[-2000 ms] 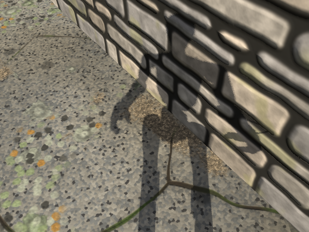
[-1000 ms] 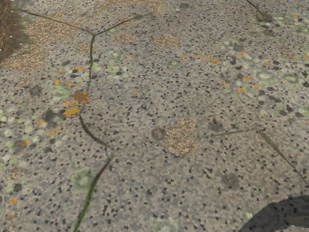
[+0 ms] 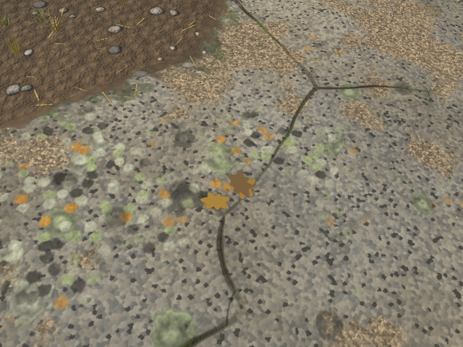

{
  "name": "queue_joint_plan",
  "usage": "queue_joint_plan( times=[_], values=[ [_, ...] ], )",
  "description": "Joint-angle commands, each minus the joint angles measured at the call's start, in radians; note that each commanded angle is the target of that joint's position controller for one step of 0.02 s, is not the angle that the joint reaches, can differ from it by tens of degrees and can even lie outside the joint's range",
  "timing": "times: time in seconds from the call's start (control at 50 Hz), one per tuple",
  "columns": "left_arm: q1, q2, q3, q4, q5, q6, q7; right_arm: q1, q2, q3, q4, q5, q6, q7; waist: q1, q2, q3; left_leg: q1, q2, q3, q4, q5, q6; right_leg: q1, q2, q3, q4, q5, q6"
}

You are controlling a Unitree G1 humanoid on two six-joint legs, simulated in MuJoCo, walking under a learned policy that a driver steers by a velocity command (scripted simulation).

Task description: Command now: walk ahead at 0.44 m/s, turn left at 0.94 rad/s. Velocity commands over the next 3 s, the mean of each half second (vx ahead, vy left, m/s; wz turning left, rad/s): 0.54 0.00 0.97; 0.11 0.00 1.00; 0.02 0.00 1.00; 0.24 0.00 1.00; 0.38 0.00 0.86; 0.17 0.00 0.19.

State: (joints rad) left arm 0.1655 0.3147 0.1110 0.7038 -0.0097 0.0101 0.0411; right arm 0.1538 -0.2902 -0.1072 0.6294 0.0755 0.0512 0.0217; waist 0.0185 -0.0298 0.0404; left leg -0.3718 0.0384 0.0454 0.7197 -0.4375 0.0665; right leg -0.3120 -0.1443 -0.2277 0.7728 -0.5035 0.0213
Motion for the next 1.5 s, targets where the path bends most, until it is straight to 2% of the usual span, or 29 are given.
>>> queue_joint_plan(
  times=[0.02, 0.04, 0.1, 0.12, 0.2, 0.3, 0.32, 0.36, 0.38, 0.4, 0.42, 0.44, 0.46, 0.52, 0.6, 0.74, 0.76, 0.78, 0.8, 0.82, 0.86, 1.0, 1.18, 1.2, 1.24, 1.26, 1.3, 1.36, 1.5],
  values=[
    [-0.274, 0.049, 0.003, -0.204, -0.048, -0.099, -0.016, 0.319, -0.224, -0.063, 0.032, -0.044, -0.113, -0.003, -0.178, 0.255, -0.01, 0.477, 0.328, -0.92, -0.619, -0.576, 0.354, -0.755, 0.145, 0.288, 0.482, -0.112, -0.064],
    [-0.281, 0.094, 0.013, -0.195, -0.068, -0.129, -0.025, 0.273, -0.178, -0.04, 0.047, -0.05, -0.142, -0.001, -0.128, 0.216, 0.031, 0.461, 0.326, -0.864, -0.617, -0.46, 0.314, -0.752, 0.112, 0.325, 0.442, -0.017, -0.106],
    [-0.176, 0.088, 0.021, -0.1, -0.009, -0.167, -0.053, 0.209, -0.091, -0.011, 0.033, -0.045, -0.13, -0.014, -0.043, 0.179, 0.006, 0.416, 0.182, -0.554, -0.53, -0.077, 0.208, -0.576, 0.077, 0.32, 0.221, 0.244, -0.092],
    [-0.095, 0.027, -0.016, -0.056, 0.084, -0.1, -0.077, 0.186, -0.149, -0.014, 0.062, -0.157, -0.106, -0.011, -0.041, 0.2, -0.02, 0.324, 0.07, -0.418, -0.535, 0.046, 0.153, -0.441, 0.081, 0.238, 0.228, 0.275, -0.036],
    [-0.222, 0.03, -0.026, -0.108, 0.049, -0.037, -0.081, 0.265, -0.142, -0.018, 0.12, -0.09, -0.099, 0.019, -0.086, 0.139, 0.023, 0.214, 0.021, -0.398, -0.55, 0.145, 0.187, -0.36, 0.108, 0.191, 0.082, 0.357, 0.062],
    [-0.28, 0.041, -0.038, -0.142, 0.012, -0.06, -0.07, 0.315, -0.176, -0.034, 0.173, -0.096, -0.115, 0.007, -0.098, 0.153, 0.061, 0.234, 0.053, -0.468, -0.442, 0.469, 0.156, -0.199, 0.152, 0.214, -0.164, 0.362, 0.039],
    [-0.255, 0.053, -0.027, -0.135, -0.06, -0.121, -0.051, 0.291, -0.076, -0.013, 0.147, 0.027, -0.119, -0.028, -0.04, 0.069, 0.058, 0.198, 0.094, -0.553, -0.412, 0.422, 0.14, -0.109, 0.168, 0.291, -0.301, 0.34, 0.016],
    [0.052, 0.144, 0.007, -0.024, -0.032, -0.154, -0.03, 0.175, -0.136, -0.022, 0.108, -0.023, -0.116, -0.042, 0.108, 0.083, -0.118, 0.117, -0.009, -0.457, -0.146, 0.644, 0.062, 0.286, 0.132, 0.281, -0.308, 0.515, -0.038],
    [0.241, 0.221, 0.022, -0.003, -0.009, -0.142, -0.023, 0.178, -0.074, -0.004, 0.07, -0.066, -0.114, -0.045, 0.153, -0.021, -0.341, 0.011, -0.101, -0.364, 0.164, 0.423, 0.008, 0.596, -0.047, 0.426, -0.227, 0.525, -0.083],
    [0.271, 0.251, 0.021, 0.013, 0.038, -0.132, -0.036, 0.36, 0.014, 0.018, 0.024, -0.037, -0.103, -0.047, 0.037, -0.441, -0.523, -0.225, -0.225, -0.309, 0.518, -0.256, -0.037, 0.818, -0.341, 0.927, -0.382, 0.604, -0.253],
    [0.167, 0.149, -0.002, -0.024, 0.026, -0.122, -0.037, 0.391, -0.12, -0.003, 0.06, -0.022, -0.084, -0.052, 0.015, -0.333, -0.445, -0.284, -0.093, -0.29, 0.644, -0.2, -0.053, 0.732, -0.349, 0.938, -0.397, 0.589, -0.257],
    [0.074, 0.078, -0.022, -0.046, 0.019, -0.108, -0.025, 0.282, -0.162, -0.012, 0.042, -0.02, -0.067, -0.053, 0.031, -0.234, -0.266, -0.311, -0.055, -0.228, 0.668, -0.121, -0.069, 0.572, -0.299, 0.716, -0.398, 0.696, -0.231],
    [0.02, 0.055, -0.032, -0.037, 0.017, -0.094, -0.02, 0.236, -0.163, -0.018, 0.04, -0.024, -0.053, -0.058, 0.013, -0.104, -0.163, -0.291, -0.01, -0.188, 0.661, -0.061, -0.082, 0.427, -0.242, 0.538, -0.397, 0.818, -0.215],
    [-0.063, 0.047, -0.037, 0.003, 0.023, -0.085, -0.019, 0.196, -0.076, -0.009, 0.002, -0.02, -0.017, -0.048, -0.038, -0.106, -0.047, -0.218, 0.061, -0.125, 0.501, 0.009, -0.096, 0.202, -0.154, 0.294, -0.476, 0.802, -0.188],
    [-0.139, 0.147, 0.0, 0.01, 0.01, -0.068, -0.018, 0.098, -0.035, 0.01, -0.084, -0.04, 0.0, -0.021, -0.039, -0.07, -0.073, -0.14, 0.087, -0.054, 0.2, 0.153, -0.113, 0.184, -0.193, 0.157, -0.525, 0.867, -0.219],
    [-0.192, 0.156, 0.013, -0.001, -0.048, -0.045, -0.039, 0.156, -0.176, -0.055, -0.074, -0.044, 0.021, 0.008, -0.122, -0.024, -0.134, 0.186, -0.035, 0.063, -0.133, 0.342, 0.027, 0.179, -0.128, -0.023, -0.196, 0.831, -0.087],
    [-0.159, 0.127, 0.005, 0.002, -0.035, -0.037, -0.046, 0.263, -0.23, -0.083, -0.045, -0.049, 0.012, -0.01, -0.17, 0.071, -0.152, 0.362, -0.058, 0.002, -0.203, 0.459, 0.083, 0.048, -0.071, -0.03, 0.023, 0.675, -0.04],
    [-0.096, 0.037, -0.022, -0.021, 0.025, -0.03, -0.054, 0.237, -0.347, -0.101, -0.069, -0.044, 0.005, -0.032, -0.08, 0.384, -0.122, 0.487, 0.141, -0.349, -0.234, 0.945, 0.184, -0.223, 0.068, -0.041, 0.341, -0.118, 0.033],
    [-0.056, 0.076, -0.025, -0.056, 0.025, -0.036, -0.054, 0.158, -0.364, -0.084, -0.141, -0.095, -0.026, -0.019, -0.035, 0.379, -0.328, 0.562, 0.306, -0.776, -0.338, 0.615, 0.387, -0.385, 0.177, 0.226, 0.573, -0.225, 0.045],
    [-0.133, 0.147, -0.012, -0.058, 0.0, -0.044, -0.055, 0.124, -0.304, -0.07, -0.154, -0.082, -0.05, -0.003, -0.077, 0.197, -0.307, 0.526, 0.293, -0.722, -0.404, 0.463, 0.341, -0.422, 0.141, 0.314, 0.566, -0.128, 0.019],
    [-0.172, 0.136, -0.013, -0.055, 0.012, -0.053, -0.039, 0.062, -0.256, -0.051, -0.145, -0.049, -0.061, -0.012, -0.033, 0.086, -0.171, 0.378, 0.204, -0.591, -0.404, 0.37, 0.232, -0.402, 0.103, 0.343, 0.445, 0.014, -0.006],
    [-0.152, 0.081, -0.026, -0.039, 0.018, -0.028, -0.038, -0.003, -0.237, -0.044, -0.172, -0.062, -0.026, -0.064, 0.0, 0.08, -0.184, 0.185, 0.074, -0.489, -0.351, 0.535, 0.182, -0.214, 0.186, 0.341, 0.146, 0.151, 0.061],
    [-0.118, 0.099, -0.006, -0.052, 0.006, -0.042, -0.049, -0.046, -0.201, -0.034, -0.188, -0.055, 0.001, -0.051, -0.006, 0.212, -0.158, 0.117, 0.002, -0.645, -0.26, 0.359, 0.102, -0.002, 0.215, 0.362, -0.238, 0.234, 0.025],
    [-0.075, 0.108, 0.002, -0.039, 0.01, -0.043, -0.048, -0.059, -0.189, -0.029, -0.191, -0.048, 0.003, -0.051, 0.017, 0.197, -0.159, 0.077, -0.032, -0.626, -0.214, 0.3, 0.072, 0.088, 0.188, 0.348, -0.361, 0.335, 0.008],
    [-0.085, 0.215, 0.02, -0.053, 0.049, -0.025, -0.039, 0.034, -0.127, -0.012, -0.204, -0.043, 0.0, -0.05, -0.057, -0.239, -0.136, -0.227, -0.252, -0.288, 0.173, -0.203, -0.038, 0.22, -0.182, 0.744, -0.508, 0.423, -0.207],
    [-0.115, 0.175, 0.014, -0.076, 0.064, -0.033, -0.033, 0.05, -0.227, -0.039, -0.197, -0.059, -0.015, -0.044, -0.065, -0.231, -0.1, -0.275, -0.143, -0.275, 0.366, -0.151, -0.081, 0.149, -0.266, 0.824, -0.527, 0.388, -0.279],
    [-0.187, 0.094, -0.008, -0.106, 0.039, -0.027, -0.008, 0.056, -0.256, -0.053, -0.147, -0.052, -0.005, -0.042, -0.064, -0.105, -0.05, -0.27, -0.078, -0.224, 0.473, -0.004, -0.116, 0.109, -0.139, 0.588, -0.498, 0.288, -0.214],
    [-0.141, 0.104, -0.013, -0.1, 0.028, -0.014, 0.014, 0.041, -0.178, -0.028, -0.149, -0.046, 0.005, -0.039, -0.027, -0.068, -0.033, -0.318, -0.03, -0.133, 0.541, 0.086, -0.145, 0.15, -0.088, 0.409, -0.499, 0.42, -0.209],
    [-0.046, 0.173, 0.017, -0.07, 0.03, 0.005, -0.009, -0.052, -0.115, 0.004, -0.188, -0.052, 0.0, -0.026, 0.045, -0.115, -0.105, -0.249, 0.063, -0.044, 0.241, 0.084, -0.173, 0.297, -0.158, 0.239, -0.496, 0.567, -0.243]
  ],
)
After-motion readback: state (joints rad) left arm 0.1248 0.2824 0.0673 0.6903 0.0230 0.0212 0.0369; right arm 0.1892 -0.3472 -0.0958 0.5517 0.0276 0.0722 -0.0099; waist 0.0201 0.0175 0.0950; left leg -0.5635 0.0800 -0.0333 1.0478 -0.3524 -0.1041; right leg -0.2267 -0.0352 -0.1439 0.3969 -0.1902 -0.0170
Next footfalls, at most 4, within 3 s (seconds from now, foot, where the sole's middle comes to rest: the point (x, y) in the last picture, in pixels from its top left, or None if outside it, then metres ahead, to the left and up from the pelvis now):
0.36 right None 0.42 -0.04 -0.75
0.76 left None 0.40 0.26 -0.75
1.22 right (167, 287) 0.60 0.18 -0.75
1.66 left None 0.32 0.19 -0.75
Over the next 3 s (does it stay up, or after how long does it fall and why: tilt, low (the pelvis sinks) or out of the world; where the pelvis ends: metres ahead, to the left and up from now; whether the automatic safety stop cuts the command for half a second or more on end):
stays up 0.27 0.51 0.02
